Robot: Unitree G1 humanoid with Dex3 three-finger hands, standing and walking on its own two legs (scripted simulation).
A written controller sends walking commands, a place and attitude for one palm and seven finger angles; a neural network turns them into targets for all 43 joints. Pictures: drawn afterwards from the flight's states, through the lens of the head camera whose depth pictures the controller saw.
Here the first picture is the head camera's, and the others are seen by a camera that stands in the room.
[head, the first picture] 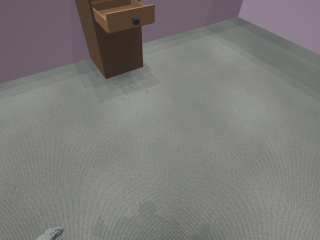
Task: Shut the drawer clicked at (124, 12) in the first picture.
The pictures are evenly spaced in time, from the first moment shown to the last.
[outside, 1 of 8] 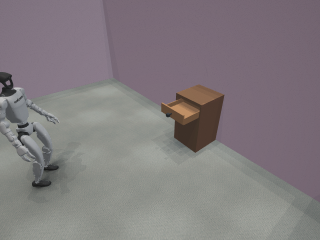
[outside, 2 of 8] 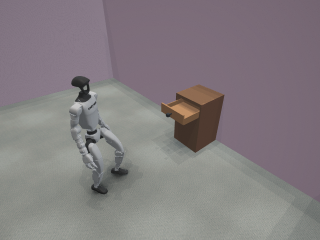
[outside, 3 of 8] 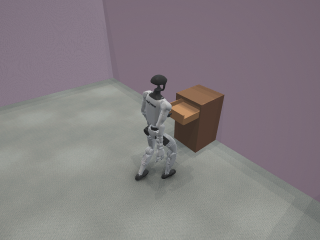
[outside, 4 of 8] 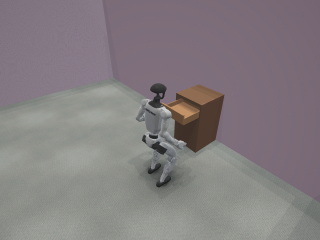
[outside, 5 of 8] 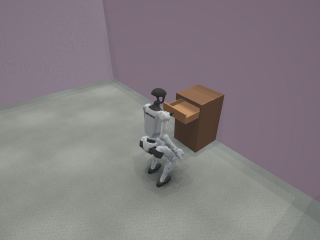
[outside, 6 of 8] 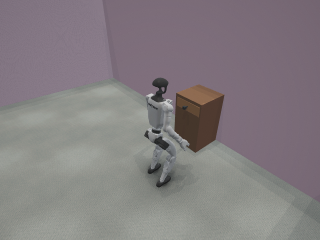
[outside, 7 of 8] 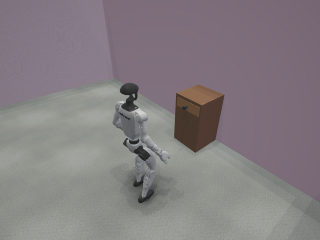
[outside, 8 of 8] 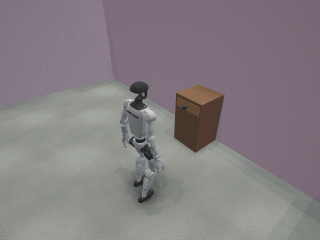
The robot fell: no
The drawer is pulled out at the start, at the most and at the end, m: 0.28 0.28 0.00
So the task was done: yes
